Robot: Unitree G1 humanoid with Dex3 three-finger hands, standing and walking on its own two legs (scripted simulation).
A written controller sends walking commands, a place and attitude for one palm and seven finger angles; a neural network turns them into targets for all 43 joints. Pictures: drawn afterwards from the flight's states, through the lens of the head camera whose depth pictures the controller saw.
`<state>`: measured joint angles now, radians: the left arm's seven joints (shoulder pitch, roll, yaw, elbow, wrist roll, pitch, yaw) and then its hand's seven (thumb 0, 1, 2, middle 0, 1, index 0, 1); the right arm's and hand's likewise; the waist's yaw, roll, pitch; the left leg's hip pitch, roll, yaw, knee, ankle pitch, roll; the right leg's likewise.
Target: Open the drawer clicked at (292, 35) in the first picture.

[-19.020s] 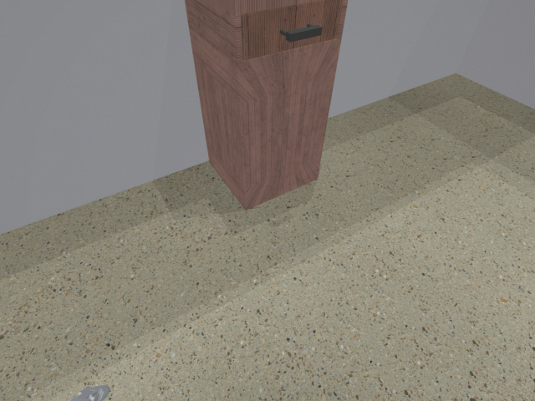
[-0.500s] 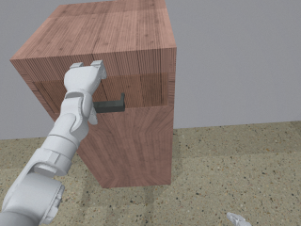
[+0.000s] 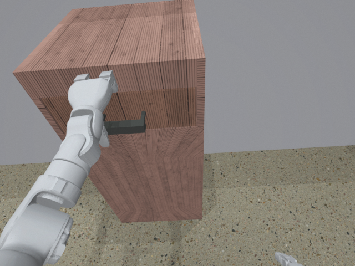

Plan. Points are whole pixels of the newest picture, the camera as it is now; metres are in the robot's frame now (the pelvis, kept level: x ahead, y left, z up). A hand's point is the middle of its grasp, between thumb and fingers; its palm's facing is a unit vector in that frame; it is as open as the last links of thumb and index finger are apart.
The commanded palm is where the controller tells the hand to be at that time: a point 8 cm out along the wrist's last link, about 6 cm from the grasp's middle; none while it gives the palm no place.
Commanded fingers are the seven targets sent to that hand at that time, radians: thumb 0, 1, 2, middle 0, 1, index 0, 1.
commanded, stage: move the hooked fingers above the handle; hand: left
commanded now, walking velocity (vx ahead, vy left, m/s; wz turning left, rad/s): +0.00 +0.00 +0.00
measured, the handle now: (122, 121) +0.47 +0.19 +0.07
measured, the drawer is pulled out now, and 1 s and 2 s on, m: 0.00 0.00 0.00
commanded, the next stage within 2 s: lower the fingers behind the handle in 1.90 s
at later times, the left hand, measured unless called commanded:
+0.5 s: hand (137, 115) +0.44 +0.13 +0.12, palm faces +0.12 -0.04 -0.99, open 13.8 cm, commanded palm +0.40 +0.20 +0.19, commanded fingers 0.00 -0.50 0.30 -0.30 -1.20 -0.30 -1.20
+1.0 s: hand (128, 135) +0.38 +0.14 +0.11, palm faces -0.05 -0.06 -1.00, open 13.8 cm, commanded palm +0.40 +0.19 +0.19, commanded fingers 0.00 -0.50 0.30 -0.30 -1.20 -0.30 -1.20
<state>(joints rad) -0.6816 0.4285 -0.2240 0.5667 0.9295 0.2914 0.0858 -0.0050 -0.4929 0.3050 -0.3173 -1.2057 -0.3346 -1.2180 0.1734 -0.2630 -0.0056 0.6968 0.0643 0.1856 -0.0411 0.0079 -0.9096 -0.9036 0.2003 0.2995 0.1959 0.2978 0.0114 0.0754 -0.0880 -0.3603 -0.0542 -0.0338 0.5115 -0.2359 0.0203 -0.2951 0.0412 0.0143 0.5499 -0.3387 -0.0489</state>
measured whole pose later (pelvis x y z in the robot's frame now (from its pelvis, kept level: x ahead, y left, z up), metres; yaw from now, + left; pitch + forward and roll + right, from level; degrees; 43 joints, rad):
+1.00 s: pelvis +0.00 -0.01 +0.00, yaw +2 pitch +4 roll +1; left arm -0.52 0.44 -0.30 0.30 0.87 0.00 -0.08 -0.01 -0.49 0.31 -0.32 -1.21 -0.33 -1.20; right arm 0.13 -0.31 -0.04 0.64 0.05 0.14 -0.09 0.01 -0.91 -0.90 0.20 0.30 0.19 0.30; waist 0.03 0.07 -0.04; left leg -0.36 -0.05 -0.07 0.54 -0.25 0.01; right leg -0.28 0.05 -0.02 0.56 -0.35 -0.06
